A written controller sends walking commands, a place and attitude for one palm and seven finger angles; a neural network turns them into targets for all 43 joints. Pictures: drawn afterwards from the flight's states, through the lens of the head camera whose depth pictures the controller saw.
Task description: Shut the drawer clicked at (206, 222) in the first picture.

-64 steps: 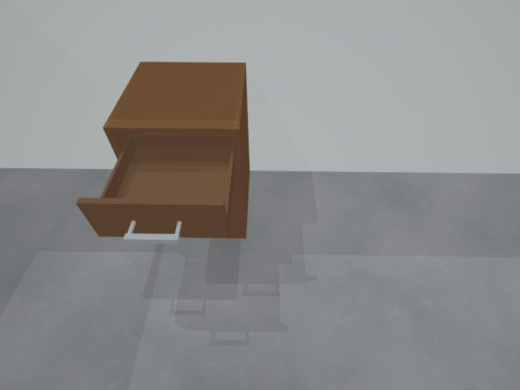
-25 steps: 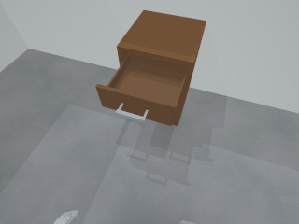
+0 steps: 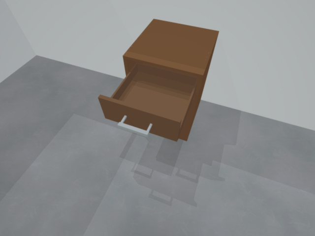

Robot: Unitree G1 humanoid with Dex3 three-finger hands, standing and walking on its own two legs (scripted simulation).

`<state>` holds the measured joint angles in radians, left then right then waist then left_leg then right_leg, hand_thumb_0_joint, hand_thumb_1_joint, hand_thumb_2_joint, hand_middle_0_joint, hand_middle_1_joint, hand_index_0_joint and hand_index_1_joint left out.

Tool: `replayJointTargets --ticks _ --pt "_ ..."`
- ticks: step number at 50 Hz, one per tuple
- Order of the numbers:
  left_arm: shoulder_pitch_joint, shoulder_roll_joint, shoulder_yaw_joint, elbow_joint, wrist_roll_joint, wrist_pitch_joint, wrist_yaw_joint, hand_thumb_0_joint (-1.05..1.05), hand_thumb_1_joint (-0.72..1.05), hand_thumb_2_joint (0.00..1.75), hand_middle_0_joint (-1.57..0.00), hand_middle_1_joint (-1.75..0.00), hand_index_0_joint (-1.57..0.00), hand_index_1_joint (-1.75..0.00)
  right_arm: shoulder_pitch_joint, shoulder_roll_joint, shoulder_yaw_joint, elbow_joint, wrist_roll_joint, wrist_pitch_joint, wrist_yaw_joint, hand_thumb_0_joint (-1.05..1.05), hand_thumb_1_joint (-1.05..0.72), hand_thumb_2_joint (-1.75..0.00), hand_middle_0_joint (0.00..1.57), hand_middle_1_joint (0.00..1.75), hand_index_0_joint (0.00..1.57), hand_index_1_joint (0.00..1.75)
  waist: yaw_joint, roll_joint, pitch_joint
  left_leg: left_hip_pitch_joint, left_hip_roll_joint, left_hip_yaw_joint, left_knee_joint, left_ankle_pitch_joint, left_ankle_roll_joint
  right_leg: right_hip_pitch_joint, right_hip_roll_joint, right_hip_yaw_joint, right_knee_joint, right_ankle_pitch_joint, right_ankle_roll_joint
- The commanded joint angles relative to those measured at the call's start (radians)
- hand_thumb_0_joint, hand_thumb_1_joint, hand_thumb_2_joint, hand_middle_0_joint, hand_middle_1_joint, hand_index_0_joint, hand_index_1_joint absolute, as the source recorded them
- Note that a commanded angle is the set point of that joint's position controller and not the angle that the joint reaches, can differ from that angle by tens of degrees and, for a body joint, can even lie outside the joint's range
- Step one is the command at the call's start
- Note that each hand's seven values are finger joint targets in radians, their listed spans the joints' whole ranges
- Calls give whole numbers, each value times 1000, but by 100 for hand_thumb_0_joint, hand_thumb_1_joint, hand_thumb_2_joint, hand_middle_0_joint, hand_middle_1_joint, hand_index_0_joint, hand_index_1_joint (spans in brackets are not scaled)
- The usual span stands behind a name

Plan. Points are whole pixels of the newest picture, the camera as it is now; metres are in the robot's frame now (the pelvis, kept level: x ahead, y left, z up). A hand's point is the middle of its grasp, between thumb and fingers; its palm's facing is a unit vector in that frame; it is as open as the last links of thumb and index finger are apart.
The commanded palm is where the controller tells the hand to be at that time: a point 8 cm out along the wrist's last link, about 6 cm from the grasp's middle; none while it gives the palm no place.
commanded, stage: turn or walk to find it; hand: left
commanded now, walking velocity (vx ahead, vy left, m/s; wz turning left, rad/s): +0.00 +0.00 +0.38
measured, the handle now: (135, 125) +0.58 +0.14 -0.24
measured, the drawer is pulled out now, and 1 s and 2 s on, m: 0.30 0.30 0.30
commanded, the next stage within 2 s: stand and wait in 0.20 s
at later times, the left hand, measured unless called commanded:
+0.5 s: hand out of the picture +0.01 +0.19 -0.17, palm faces +0.11 -0.97 -0.22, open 7.4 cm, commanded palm none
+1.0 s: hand out of the picture -0.02 +0.17 -0.17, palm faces +0.08 -0.98 -0.19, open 7.4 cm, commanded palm none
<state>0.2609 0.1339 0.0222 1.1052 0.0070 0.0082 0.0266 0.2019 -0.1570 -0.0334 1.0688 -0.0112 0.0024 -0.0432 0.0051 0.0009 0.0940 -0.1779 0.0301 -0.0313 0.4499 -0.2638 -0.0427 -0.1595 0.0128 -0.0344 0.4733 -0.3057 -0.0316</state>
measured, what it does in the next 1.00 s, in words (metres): stands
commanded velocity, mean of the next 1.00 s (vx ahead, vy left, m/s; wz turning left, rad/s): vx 0.00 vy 0.00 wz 0.07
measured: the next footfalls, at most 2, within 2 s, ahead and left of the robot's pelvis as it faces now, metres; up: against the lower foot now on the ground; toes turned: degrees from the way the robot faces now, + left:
none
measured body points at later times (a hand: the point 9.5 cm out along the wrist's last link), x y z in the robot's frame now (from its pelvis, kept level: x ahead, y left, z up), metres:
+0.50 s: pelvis -0.01 +0.00 +0.00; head +0.02 +0.00 +0.45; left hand +0.01 +0.24 -0.16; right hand +0.00 -0.21 -0.16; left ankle -0.02 +0.15 -0.74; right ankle -0.03 -0.10 -0.74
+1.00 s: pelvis -0.01 +0.00 +0.00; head +0.01 +0.00 +0.45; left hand -0.02 +0.22 -0.16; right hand -0.02 -0.22 -0.16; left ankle -0.02 +0.15 -0.74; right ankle -0.03 -0.10 -0.74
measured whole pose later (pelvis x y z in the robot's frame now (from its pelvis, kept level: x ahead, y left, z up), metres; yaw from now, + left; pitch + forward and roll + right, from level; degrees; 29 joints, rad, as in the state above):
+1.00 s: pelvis -0.01 +0.00 +0.00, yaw +2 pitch -2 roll +0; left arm 0.26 0.14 0.02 1.13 0.00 0.00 0.03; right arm 0.28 -0.12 -0.02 1.13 -0.02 0.01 -0.04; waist 0.00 0.00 0.07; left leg -0.16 0.03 -0.06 0.41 -0.22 -0.05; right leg -0.12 0.02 -0.07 0.41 -0.26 -0.04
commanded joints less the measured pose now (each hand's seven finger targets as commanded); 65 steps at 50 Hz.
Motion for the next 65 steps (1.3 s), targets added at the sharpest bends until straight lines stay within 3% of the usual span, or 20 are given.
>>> replayJointTargets --ticks 1,6,10,12,15,17,20,25,26,34,36,40,43,58,65 --pt "48 136 32 -29 3 -20 12 0 90 90 -20 -30 -20 -30 79 -67 -12 -5 6 -6 -5 0 -90 -90 20 30 20 30 -6 -8 -53 49 45 -5 -20 292 48 7 -115 75 -86 389 -16" --pt "52 159 48 -38 2 -10 12 0 90 90 -20 -30 -20 -30 67 -65 -16 -11 4 7 -2 0 -90 -90 20 30 20 30 6 -32 -32 -19 20 -4 26 226 43 21 -148 77 -90 329 -33" --pt "20 184 66 -69 5 -4 12 0 90 90 -20 -30 -20 -30 77 -69 -28 -16 3 13 3 0 -90 -90 20 30 20 30 -2 -62 -45 -39 8 6 102 162 39 3 -210 94 -97 290 -71" --pt "-5 171 62 -76 5 -4 12 0 90 90 -20 -30 -20 -30 101 -59 -25 -7 1 10 4 0 -90 -90 20 30 20 30 -15 -35 -39 -11 23 -21 61 214 45 -28 -180 68 -68 268 -61" --pt "0 133 56 -78 0 -3 11 0 90 90 -20 -30 -20 -30 109 -84 -23 3 -5 0 -1 0 -90 -90 20 30 20 30 -2 84 -40 -33 86 -124 -27 349 80 -11 -94 7 2 191 -12" --pt "10 124 49 -70 -1 -2 11 0 90 90 -20 -30 -20 -30 96 -81 -19 5 -4 -2 -5 0 -90 -90 20 30 20 30 7 102 -37 -49 93 -143 -47 336 92 6 -85 8 -23 142 -3" --pt "12 128 46 -56 1 -5 9 0 90 90 -20 -30 -20 -30 91 -68 -14 1 -3 -2 -4 0 -90 -90 20 30 20 30 5 40 -35 -65 55 -106 -52 236 69 28 -103 31 -69 157 -11" --pt "10 131 38 -45 0 -11 8 0 90 90 -20 -30 -20 -30 109 -59 -9 17 -3 -4 -2 0 -90 -90 20 30 20 30 -2 17 -40 -27 39 -74 -62 217 54 19 -112 38 -107 154 -13" --pt "16 132 37 -45 1 -12 8 0 90 90 -20 -30 -20 -30 114 -57 -9 15 -2 -3 -2 0 -90 -90 20 30 20 30 -3 -10 -41 -16 42 -71 -63 218 56 15 -108 32 -114 149 -12" --pt "31 122 27 -18 -1 -18 9 0 90 90 -20 -30 -20 -30 122 -57 1 31 -3 -7 -5 0 -90 -90 20 30 20 30 -7 26 -18 4 42 -52 -81 226 47 9 -105 48 -146 167 -13" --pt "41 125 26 -15 0 -19 10 0 90 90 -20 -30 -20 -30 124 -54 -1 33 -1 -7 -6 0 -90 -90 20 30 20 30 -4 5 -12 10 43 -49 -81 224 48 4 -101 45 -155 163 -13" --pt "45 119 23 -7 -1 -18 8 0 90 90 -20 -30 -20 -30 133 -56 3 38 -3 -5 -5 0 -90 -90 20 30 20 30 -7 22 10 -5 38 -47 -95 188 44 -7 -99 55 -171 111 -13" --pt "50 119 23 -9 -1 -19 8 0 90 90 -20 -30 -20 -30 141 -55 2 39 -4 -7 -6 0 -90 -90 20 30 20 30 -8 10 -8 -2 41 -44 -93 186 45 3 -97 55 -174 105 -14" --pt "55 128 25 -8 -2 -24 10 0 90 90 -20 -30 -20 -30 147 -55 0 43 -3 -10 -10 0 -90 -90 20 30 20 30 -6 9 -18 8 48 -34 -85 233 40 15 -100 56 -161 215 -19" --pt "29 168 67 -41 5 0 0 0 90 90 -20 -30 -20 -30 133 -77 -24 15 -5 5 -19 0 -90 -90 20 30 20 30 -7 -14 -29 -22 62 30 12 161 29 -30 -114 140 -105 284 -45"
